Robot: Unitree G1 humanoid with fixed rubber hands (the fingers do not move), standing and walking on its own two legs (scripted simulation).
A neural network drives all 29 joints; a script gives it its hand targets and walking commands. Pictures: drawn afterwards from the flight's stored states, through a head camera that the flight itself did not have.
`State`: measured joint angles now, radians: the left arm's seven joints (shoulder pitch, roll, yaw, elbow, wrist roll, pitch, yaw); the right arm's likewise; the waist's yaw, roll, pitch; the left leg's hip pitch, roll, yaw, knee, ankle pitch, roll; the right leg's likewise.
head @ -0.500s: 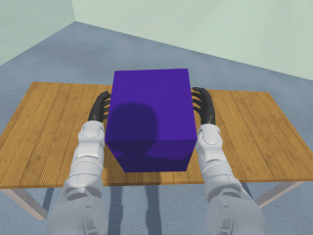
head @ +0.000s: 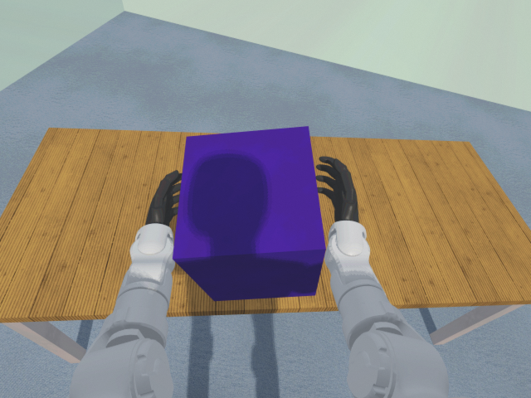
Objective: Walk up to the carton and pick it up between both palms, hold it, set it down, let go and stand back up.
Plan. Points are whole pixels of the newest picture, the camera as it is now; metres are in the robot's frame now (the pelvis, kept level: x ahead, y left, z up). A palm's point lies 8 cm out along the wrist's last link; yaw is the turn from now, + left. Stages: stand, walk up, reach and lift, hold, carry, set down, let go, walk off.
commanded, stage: set down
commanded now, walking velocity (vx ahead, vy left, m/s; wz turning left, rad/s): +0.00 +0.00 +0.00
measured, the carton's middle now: (256, 222) +0.40 +0.03 -0.01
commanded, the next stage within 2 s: none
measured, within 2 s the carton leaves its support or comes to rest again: rests again in 2.00 s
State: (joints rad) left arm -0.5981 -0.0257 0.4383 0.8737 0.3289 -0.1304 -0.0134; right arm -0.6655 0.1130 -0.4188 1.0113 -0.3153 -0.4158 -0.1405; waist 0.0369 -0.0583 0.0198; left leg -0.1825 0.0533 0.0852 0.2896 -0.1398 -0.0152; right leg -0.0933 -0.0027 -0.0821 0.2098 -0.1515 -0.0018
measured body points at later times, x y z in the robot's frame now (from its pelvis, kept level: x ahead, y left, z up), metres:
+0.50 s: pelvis -0.01 +0.01 +0.00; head +0.04 +0.05 +0.44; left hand +0.39 +0.20 +0.01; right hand +0.41 -0.09 +0.06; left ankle +0.00 +0.12 -0.75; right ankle -0.03 -0.11 -0.75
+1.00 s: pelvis +0.00 +0.00 -0.01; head +0.09 +0.04 +0.43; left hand +0.41 +0.20 -0.02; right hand +0.42 -0.10 +0.02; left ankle +0.00 +0.12 -0.75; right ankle -0.03 -0.11 -0.75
